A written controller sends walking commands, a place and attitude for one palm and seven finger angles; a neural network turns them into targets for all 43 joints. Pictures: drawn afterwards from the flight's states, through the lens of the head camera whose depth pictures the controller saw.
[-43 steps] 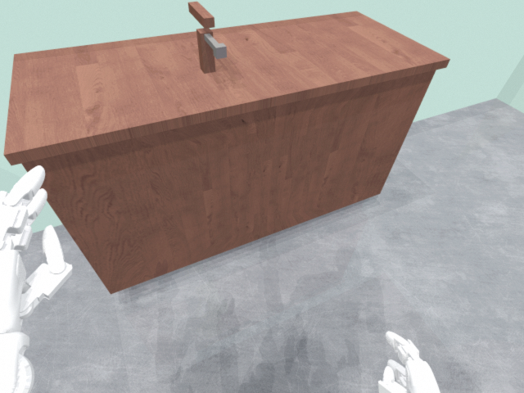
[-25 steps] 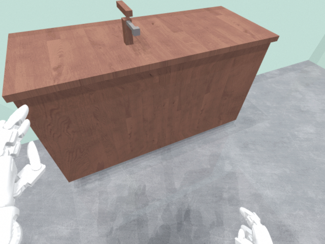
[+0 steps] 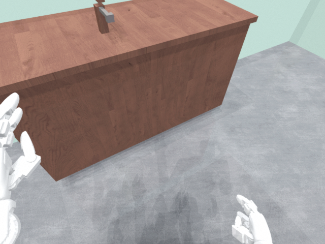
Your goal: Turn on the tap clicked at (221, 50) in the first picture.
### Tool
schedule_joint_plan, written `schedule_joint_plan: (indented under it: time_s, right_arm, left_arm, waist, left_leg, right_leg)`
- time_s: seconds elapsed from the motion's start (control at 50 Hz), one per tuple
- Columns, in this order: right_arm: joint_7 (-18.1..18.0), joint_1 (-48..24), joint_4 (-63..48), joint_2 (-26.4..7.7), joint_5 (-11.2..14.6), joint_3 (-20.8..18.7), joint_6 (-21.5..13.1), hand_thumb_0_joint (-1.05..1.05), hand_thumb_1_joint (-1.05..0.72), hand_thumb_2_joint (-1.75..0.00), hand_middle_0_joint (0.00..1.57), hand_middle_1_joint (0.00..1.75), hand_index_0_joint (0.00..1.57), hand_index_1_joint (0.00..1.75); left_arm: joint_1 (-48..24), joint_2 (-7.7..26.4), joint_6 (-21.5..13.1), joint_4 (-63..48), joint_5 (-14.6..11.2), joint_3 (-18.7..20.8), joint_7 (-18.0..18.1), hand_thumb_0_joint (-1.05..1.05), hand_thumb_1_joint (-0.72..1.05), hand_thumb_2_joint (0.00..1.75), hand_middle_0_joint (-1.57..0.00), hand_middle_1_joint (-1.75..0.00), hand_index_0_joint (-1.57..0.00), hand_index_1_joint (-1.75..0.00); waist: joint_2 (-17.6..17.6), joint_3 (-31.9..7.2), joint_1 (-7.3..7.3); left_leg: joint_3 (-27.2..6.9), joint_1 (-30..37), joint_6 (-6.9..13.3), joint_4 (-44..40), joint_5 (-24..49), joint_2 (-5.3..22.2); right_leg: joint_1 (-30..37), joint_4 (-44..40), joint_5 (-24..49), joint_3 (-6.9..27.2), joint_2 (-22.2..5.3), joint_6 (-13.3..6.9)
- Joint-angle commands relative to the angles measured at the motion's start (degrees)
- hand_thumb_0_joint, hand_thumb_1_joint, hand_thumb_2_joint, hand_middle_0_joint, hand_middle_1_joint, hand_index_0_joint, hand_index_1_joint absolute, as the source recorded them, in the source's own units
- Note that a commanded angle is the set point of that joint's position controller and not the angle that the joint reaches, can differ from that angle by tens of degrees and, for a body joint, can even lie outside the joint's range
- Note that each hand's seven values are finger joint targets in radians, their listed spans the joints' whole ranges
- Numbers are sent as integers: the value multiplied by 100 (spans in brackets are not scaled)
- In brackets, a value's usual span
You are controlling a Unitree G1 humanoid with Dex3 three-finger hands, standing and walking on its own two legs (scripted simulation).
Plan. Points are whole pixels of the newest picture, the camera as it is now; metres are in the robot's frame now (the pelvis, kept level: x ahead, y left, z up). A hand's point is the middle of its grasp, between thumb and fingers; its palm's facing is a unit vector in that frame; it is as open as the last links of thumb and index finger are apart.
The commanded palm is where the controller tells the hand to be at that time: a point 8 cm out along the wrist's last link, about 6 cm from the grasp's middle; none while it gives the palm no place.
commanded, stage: walk to a spot facing it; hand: left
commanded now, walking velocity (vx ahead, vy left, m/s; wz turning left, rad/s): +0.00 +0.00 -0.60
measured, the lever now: (109, 17) +0.85 +0.29 +0.15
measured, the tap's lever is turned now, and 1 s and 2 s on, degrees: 0 0 0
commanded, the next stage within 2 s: turn to face it in 1.48 s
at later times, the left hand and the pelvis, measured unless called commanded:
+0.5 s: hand (103, 141) +0.26 +0.14 +0.18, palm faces +0.17 -0.90 -0.41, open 7.4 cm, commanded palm +0.22 +0.19 +0.19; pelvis -0.02 -0.03 +0.00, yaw -18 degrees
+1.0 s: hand (174, 117) +0.32 +0.02 +0.19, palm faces -0.02 -0.92 -0.39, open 7.4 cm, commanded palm +0.29 +0.07 +0.19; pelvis +0.02 -0.10 +0.01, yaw -27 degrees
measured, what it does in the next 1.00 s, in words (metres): steps to the right, turning right: right foot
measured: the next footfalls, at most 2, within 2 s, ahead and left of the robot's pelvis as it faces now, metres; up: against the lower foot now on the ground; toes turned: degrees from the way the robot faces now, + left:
right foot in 0.54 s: -0.02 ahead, -0.14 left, +0.00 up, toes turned -26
left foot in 1.06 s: +0.17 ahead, -0.03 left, +0.00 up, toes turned -18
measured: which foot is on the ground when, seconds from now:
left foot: down 0.00-0.54, up 0.56-1.00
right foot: down 0.00-0.26, up 0.28-0.52, down 0.54-1.00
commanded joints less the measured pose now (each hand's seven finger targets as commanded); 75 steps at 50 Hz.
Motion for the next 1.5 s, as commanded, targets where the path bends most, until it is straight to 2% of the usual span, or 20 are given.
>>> schedule_joint_plan:
  time_s: [0.0, 0.06, 0.12, 0.18, 0.24, 0.28, 0.36, 0.48, 0.5, 0.54, 0.62, 0.72, 1.0, 1.06, 1.1, 1.22, 1.38, 1.42, 1.44, 1.48]
  right_arm:
    - [-24, -375, -934, -703, 1, -317, -211, 0, -90, -90, 20, 30, 20, 30]
    - [63, -221, -907, -579, -58, -327, -109, 0, -90, -90, 20, 30, 20, 30]
    - [146, -381, -904, -538, -75, -279, 0, 0, -90, -90, 20, 30, 20, 30]
    - [127, -289, -866, -593, -37, -266, 92, 0, -90, -90, 20, 30, 20, 30]
    - [19, -427, -981, -736, 18, -348, 68, 0, -90, -90, 20, 30, 20, 30]
    - [78, -329, -896, -658, -39, -300, -51, 0, -90, -90, 20, 30, 20, 30]
    - [161, -162, -760, -871, 14, -355, -168, 0, -90, -90, 20, 30, 20, 30]
    - [142, -79, -683, -904, -73, -339, -318, 0, -90, -90, 20, 30, 20, 30]
    - [155, -56, -667, -869, -46, -361, -320, 0, -90, -90, 20, 30, 20, 30]
    - [153, -537, -879, -632, -26, -268, -304, 0, -90, -90, 20, 30, 20, 30]
    - [190, -492, -657, -595, -20, -199, -13, 0, -90, -90, 20, 30, 20, 30]
    - [73, -450, -584, -641, -46, -288, 70, 0, -90, -90, 20, 30, 20, 30]
    - [-144, -142, -699, -801, -43, -284, -126, 0, -90, -90, 20, 30, 20, 30]
    - [-174, -87, -711, -880, -49, -299, -152, 0, -90, -90, 20, 30, 20, 30]
    - [-195, -175, -556, -627, -200, -96, -248, 0, -90, -90, 20, 30, 20, 30]
    - [-97, -115, -473, -771, -71, -279, -309, 0, -90, -90, 20, 30, 20, 30]
    - [-151, -246, -488, -707, -52, -291, -313, 0, -90, -90, 20, 30, 20, 30]
    - [-125, -246, -465, -468, 29, -284, -274, 0, -90, -90, 20, 30, 20, 30]
    - [-107, -467, -611, -424, 4, -256, -265, 0, -90, -90, 20, 30, 20, 30]
    - [-31, -360, -430, -595, -29, -346, -264, 0, -90, -90, 20, 30, 20, 30]
  left_arm:
    - [-225, 1026, -398, -1478, -68, 717, 99, 0, 90, 90, -20, -30, -20, -30]
    - [-147, 1095, -384, -1434, -84, 784, 107, 0, 90, 90, -20, -30, -20, -30]
    - [18, 1127, -349, -1424, -76, 905, 140, 0, 90, 90, -20, -30, -20, -30]
    - [46, 1146, -392, -1586, -102, 946, 131, 0, 90, 90, -20, -30, -20, -30]
    - [126, 1153, -447, -1781, -116, 968, 67, 0, 90, 90, -20, -30, -20, -30]
    - [187, 1114, -480, -1675, -32, 917, 42, 0, 90, 90, -20, -30, -20, -30]
    - [-281, 761, -432, -1629, -19, 367, -7, 0, 90, 90, -20, -30, -20, -30]
    - [-633, 1035, -474, -845, 65, 544, 23, 0, 90, 90, -20, -30, -20, -30]
    - [-552, 1103, -478, -797, 72, 619, 24, 0, 90, 90, -20, -30, -20, -30]
    - [-331, 1558, -526, -929, 0, 1018, 112, 0, 90, 90, -20, -30, -20, -30]
    - [588, 1599, -703, -1599, -68, 1315, 109, 0, 90, 90, -20, -30, -20, -30]
    - [557, 1446, -799, -1616, -74, 1234, 129, 0, 90, 90, -20, -30, -20, -30]
    - [-467, 1219, -440, -1214, 3, 555, 145, 0, 90, 90, -20, -30, -20, -30]
    - [-832, 1199, -544, -1687, -22, 554, 172, 0, 90, 90, -20, -30, -20, -30]
    - [-901, 1481, -548, -1491, 55, 655, 149, 0, 90, 90, -20, -30, -20, -30]
    - [-10, 978, -273, -1311, 90, 595, 64, 0, 90, 90, -20, -30, -20, -30]
    - [-462, 1077, -311, -1090, 107, 644, 81, 0, 90, 90, -20, -30, -20, -30]
    - [-492, 1212, -243, -1242, 150, 640, 108, 0, 90, 90, -20, -30, -20, -30]
    - [-471, 1616, -251, -1466, 165, 979, 161, 0, 90, 90, -20, -30, -20, -30]
    - [-373, 1658, -367, -1805, 32, 1154, 150, 0, 90, 90, -20, -30, -20, -30]
  waist:
    - [344, -798, -35]
    - [-694, -758, -130]
    - [-754, -928, -93]
    - [-566, -1409, -157]
    - [1539, -1469, -81]
    - [1661, -1052, -46]
    - [1225, -414, -165]
    - [1365, -420, -132]
    - [740, -596, -46]
    - [-1859, -766, 133]
    - [44, -1075, -100]
    - [-30, -1045, -268]
    - [-81, -500, -171]
    - [2024, -937, -311]
    - [1828, -334, -353]
    - [1103, -352, -167]
    - [1003, -615, -150]
    - [-525, -1191, -89]
    - [-1654, -1350, -30]
    - [-866, -1460, -98]
  left_leg:
    - [-315, 19, 172, -336, -808, 541]
    - [-131, 187, -89, 847, -1308, -131]
    - [-447, -55, -146, 934, -1256, -163]
    - [-387, 843, -37, -565, -353, -23]
    - [-1574, 1807, 740, -1454, 1660, 1822]
    - [-1703, 950, 1228, -1655, 1127, 2332]
    - [-145, 634, 667, -1323, 1789, 1884]
    - [315, 152, 346, -474, -89, 1683]
    - [571, -155, 242, 649, -209, 1349]
    - [246, -2463, -194, 3734, -2324, 14]
    - [-779, -2670, -285, 4131, -950, 472]
    - [-537, -2159, -237, 2913, -302, 436]
    - [293, 550, 277, -897, 149, 25]
    - [-2398, 3024, 1300, -1685, 480, 1850]
    - [-3102, 1901, 1615, -2387, -462, 2302]
    - [-402, 1083, 971, -2231, 146, 1545]
    - [541, 824, 625, -693, 1052, 1194]
    - [808, -31, 405, 1897, 519, 493]
    - [402, -1650, 219, 3367, -1609, -173]
    - [-687, -1687, 141, 4192, -1362, 111]
  right_leg:
    - [-63, -390, 257, 748, -576, -147]
    - [-570, -1677, -312, 2328, -1293, -572]
    - [33, -1679, 400, 2612, -1430, -834]
    - [269, -868, 1116, 1785, -953, -483]
    - [-1154, 1711, -1198, 209, -10, 206]
    - [-1207, 3239, -1529, -189, -345, 341]
    - [-673, 1897, -1182, -809, -580, 383]
    - [797, -106, -1092, -1735, -239, 244]
    - [1302, -688, -691, -1343, -376, 31]
    - [2227, -1768, 1428, 2753, -2339, -1199]
    - [2514, -1437, 1908, 1750, -2010, -1311]
    - [2089, -1686, 2281, 867, -1722, -1171]
    - [1162, -1409, 221, 676, -1272, -805]
    - [-1175, 1583, -1094, -685, -297, 1]
    - [-1597, 3092, -1659, -415, -496, -60]
    - [-1042, 2128, -520, -1111, -888, 115]
    - [1094, -610, 71, -2138, -379, 157]
    - [2259, -1186, 238, -664, -1289, -304]
    - [3031, -1585, 1356, 1720, -2525, -961]
    - [2718, -1817, 899, 1741, -2815, -880]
